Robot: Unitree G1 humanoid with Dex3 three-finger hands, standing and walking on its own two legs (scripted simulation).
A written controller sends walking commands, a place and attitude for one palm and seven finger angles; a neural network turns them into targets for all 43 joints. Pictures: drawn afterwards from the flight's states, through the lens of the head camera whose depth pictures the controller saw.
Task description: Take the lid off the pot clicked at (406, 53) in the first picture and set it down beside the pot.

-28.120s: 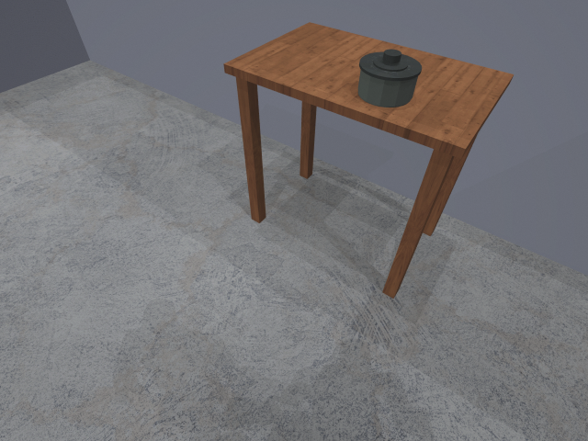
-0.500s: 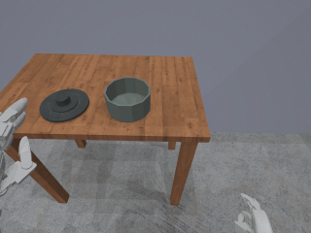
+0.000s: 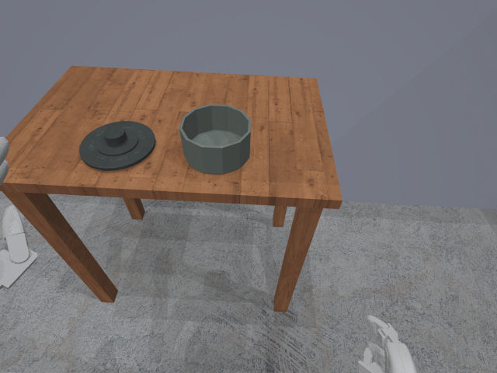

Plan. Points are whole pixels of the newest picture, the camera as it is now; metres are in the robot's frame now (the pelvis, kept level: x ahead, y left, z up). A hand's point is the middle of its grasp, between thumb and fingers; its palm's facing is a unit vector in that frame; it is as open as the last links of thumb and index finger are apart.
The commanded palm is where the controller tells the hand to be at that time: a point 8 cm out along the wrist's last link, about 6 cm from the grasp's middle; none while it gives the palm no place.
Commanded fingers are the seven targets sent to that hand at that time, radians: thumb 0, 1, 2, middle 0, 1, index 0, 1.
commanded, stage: step back with the hand held close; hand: left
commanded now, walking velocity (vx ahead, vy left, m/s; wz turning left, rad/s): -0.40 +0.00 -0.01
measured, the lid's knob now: (115, 135) +0.58 +0.36 +0.03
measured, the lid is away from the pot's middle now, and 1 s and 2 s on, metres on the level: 0.23 0.23 0.23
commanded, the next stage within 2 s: stop stepping back and stand still in 0.54 s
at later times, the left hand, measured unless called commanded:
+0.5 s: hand out of the picture +0.12 +0.26 +0.19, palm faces +0.39 -0.84 -0.38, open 7.4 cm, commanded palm +0.07 +0.30 +0.20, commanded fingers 0.00 0.90 0.90 -0.20 -0.30 -0.20 -0.30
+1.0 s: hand out of the picture -0.02 +0.27 +0.21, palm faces +0.49 -0.79 -0.37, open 7.4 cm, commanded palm -0.08 +0.30 +0.20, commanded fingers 0.00 0.90 0.90 -0.20 -0.30 -0.20 -0.30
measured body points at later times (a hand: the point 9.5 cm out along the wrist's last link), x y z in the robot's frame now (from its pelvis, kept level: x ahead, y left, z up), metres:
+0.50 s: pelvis -0.07 +0.02 +0.00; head -0.08 +0.04 +0.45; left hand +0.10 +0.30 +0.21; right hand +0.08 -0.26 -0.07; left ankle -0.05 +0.12 -0.73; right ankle -0.09 -0.11 -0.73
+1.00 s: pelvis -0.21 +0.02 +0.01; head -0.25 +0.01 +0.46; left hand -0.06 +0.31 +0.23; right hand -0.07 -0.24 -0.08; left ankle -0.21 +0.16 -0.71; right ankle -0.20 -0.08 -0.73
